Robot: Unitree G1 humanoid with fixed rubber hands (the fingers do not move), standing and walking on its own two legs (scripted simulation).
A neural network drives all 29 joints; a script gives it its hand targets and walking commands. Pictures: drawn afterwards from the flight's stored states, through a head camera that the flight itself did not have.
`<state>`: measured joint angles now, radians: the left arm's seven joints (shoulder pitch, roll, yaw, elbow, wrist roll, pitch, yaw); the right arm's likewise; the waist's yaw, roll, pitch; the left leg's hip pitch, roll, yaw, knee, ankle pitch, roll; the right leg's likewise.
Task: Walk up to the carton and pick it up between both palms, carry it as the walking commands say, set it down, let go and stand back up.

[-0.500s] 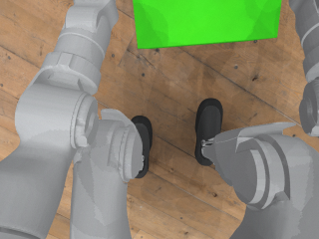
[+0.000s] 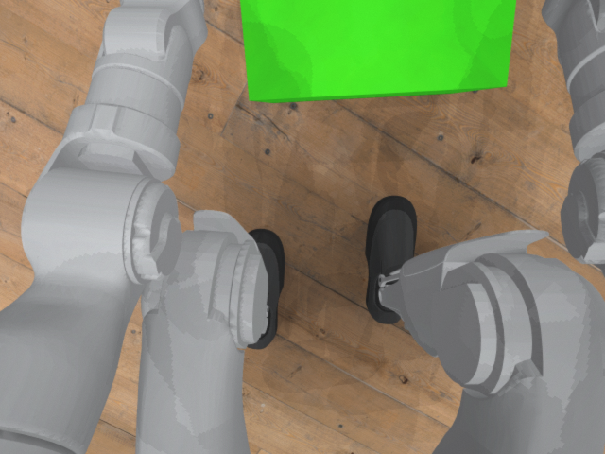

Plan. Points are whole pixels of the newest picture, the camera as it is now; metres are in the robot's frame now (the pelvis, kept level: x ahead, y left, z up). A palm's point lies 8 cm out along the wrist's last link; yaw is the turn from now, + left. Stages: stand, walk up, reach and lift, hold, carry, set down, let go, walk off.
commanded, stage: reach and lift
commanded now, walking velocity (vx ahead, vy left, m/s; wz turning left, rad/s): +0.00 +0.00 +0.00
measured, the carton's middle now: out of the picture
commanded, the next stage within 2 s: none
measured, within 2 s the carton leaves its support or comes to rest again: leaves its support in 0.08 s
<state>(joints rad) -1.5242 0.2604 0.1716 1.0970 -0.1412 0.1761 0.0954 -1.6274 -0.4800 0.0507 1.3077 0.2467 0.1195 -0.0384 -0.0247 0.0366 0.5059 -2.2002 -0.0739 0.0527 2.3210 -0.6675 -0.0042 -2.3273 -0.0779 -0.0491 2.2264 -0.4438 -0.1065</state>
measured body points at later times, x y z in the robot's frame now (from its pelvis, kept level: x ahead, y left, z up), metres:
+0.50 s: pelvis -0.02 +0.00 +0.02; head +0.35 -0.05 +0.27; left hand +0.57 +0.11 -0.12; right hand +0.56 -0.23 -0.13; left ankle +0.10 +0.11 -0.31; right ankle +0.15 -0.10 -0.31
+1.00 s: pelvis -0.02 +0.01 +0.06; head +0.34 -0.04 +0.30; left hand +0.55 +0.11 -0.07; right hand +0.56 -0.21 -0.08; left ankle +0.10 +0.11 -0.31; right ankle +0.15 -0.10 -0.31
